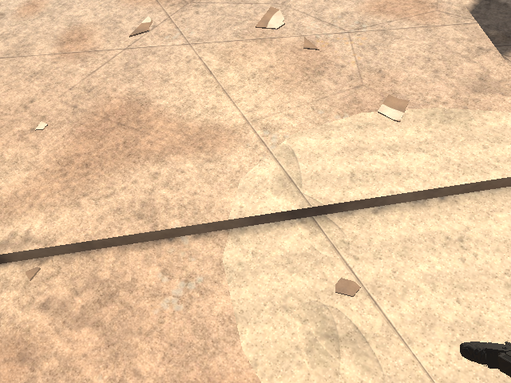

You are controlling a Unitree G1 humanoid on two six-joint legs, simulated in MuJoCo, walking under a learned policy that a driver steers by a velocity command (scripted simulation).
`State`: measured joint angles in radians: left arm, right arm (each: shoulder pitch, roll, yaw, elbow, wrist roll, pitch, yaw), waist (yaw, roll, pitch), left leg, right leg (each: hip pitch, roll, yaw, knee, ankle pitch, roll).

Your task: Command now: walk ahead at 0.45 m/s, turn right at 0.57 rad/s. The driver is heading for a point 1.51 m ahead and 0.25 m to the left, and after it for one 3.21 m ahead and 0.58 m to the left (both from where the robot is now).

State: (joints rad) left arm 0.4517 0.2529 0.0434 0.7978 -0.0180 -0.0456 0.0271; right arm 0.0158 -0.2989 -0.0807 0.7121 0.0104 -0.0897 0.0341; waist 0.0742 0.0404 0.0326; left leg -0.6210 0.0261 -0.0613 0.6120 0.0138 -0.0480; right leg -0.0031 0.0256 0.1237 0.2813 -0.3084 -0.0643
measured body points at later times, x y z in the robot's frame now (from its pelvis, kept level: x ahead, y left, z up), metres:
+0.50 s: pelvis +0.29 +0.02 +0.00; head +0.33 +0.02 +0.45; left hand +0.54 +0.23 -0.07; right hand +0.26 -0.26 -0.13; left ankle +0.24 +0.14 -0.75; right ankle +0.44 -0.14 -0.71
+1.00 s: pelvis +0.56 -0.01 -0.01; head +0.59 +0.01 +0.44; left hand +0.51 +0.29 -0.13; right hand +0.82 -0.19 -0.09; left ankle +0.68 +0.17 -0.70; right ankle +0.48 -0.14 -0.75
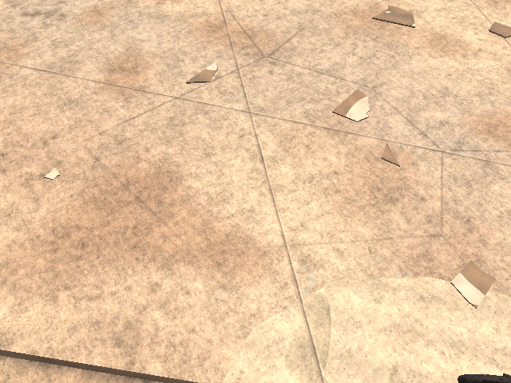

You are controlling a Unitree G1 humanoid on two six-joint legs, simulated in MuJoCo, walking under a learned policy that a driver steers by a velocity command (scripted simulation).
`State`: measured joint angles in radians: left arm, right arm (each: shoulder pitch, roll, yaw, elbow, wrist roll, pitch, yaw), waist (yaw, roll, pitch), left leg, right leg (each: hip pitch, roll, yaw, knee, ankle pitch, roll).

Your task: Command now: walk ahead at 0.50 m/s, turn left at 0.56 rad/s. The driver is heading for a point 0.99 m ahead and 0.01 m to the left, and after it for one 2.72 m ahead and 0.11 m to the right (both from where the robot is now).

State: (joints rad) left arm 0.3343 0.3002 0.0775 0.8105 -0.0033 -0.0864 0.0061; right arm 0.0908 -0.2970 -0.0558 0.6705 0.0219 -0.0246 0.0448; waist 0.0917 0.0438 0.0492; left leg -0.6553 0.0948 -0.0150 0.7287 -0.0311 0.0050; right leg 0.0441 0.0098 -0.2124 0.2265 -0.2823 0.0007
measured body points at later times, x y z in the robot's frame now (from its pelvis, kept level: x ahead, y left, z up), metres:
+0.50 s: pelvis +0.29 +0.06 +0.01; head +0.31 +0.08 +0.46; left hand +0.44 +0.33 -0.08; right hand +0.39 -0.21 -0.10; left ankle +0.19 +0.12 -0.74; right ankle +0.50 -0.06 -0.66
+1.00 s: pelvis +0.57 +0.07 +0.06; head +0.60 +0.06 +0.51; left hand +0.61 +0.36 -0.05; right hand +0.79 -0.16 -0.03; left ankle +0.74 +0.25 -0.64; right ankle +0.53 -0.01 -0.69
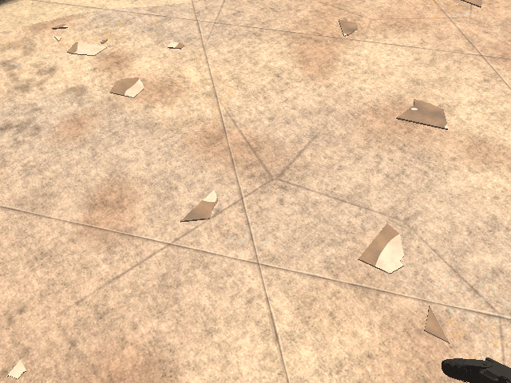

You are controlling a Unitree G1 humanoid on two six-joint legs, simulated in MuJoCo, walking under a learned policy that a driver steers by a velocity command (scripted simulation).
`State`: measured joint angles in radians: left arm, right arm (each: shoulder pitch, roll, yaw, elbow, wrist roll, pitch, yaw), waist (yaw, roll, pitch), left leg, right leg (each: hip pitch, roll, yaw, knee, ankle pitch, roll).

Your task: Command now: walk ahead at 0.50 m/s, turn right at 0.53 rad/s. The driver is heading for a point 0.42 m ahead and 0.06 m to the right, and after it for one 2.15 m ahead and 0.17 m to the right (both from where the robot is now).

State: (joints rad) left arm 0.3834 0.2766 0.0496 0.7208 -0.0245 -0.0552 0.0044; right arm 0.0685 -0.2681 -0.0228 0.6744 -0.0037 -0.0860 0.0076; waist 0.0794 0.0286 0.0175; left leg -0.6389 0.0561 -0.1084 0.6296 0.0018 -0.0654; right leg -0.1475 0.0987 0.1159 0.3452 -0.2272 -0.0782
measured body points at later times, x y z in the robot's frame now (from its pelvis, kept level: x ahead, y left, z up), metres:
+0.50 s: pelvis +0.26 +0.02 -0.01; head +0.30 +0.01 +0.44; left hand +0.54 +0.19 -0.09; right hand +0.20 -0.26 -0.13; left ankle +0.20 +0.15 -0.75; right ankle +0.38 -0.16 -0.70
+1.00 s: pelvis +0.37 -0.03 -0.01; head +0.40 -0.02 +0.44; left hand +0.61 +0.19 -0.12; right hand +0.41 -0.33 -0.12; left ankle +0.41 +0.10 -0.72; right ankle +0.41 -0.15 -0.75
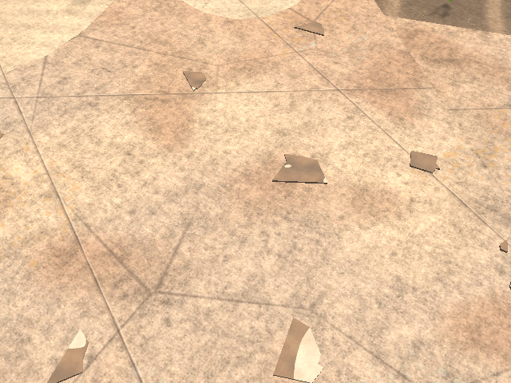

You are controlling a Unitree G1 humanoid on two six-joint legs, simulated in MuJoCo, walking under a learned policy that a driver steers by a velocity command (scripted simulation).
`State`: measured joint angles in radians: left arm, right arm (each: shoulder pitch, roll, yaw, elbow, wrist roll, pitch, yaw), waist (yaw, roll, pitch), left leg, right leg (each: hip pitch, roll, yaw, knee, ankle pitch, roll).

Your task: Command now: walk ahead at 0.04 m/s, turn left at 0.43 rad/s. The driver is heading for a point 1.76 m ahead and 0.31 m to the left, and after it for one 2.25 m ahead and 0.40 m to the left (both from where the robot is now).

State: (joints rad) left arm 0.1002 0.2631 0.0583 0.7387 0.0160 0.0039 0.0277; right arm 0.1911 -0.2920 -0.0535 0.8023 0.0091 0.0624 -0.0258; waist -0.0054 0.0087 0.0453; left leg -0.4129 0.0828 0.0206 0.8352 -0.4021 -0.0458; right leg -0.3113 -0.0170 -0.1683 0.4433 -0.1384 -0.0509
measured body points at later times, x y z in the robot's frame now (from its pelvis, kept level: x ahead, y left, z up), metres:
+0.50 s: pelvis +0.02 +0.02 +0.01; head +0.05 +0.05 +0.46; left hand +0.11 +0.34 -0.10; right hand +0.24 -0.22 -0.08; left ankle +0.00 +0.12 -0.73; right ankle +0.08 -0.12 -0.71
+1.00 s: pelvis +0.05 +0.03 +0.01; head +0.05 +0.05 +0.46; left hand +0.03 +0.32 -0.12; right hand +0.25 -0.18 -0.10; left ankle -0.04 +0.12 -0.73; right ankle +0.08 -0.10 -0.70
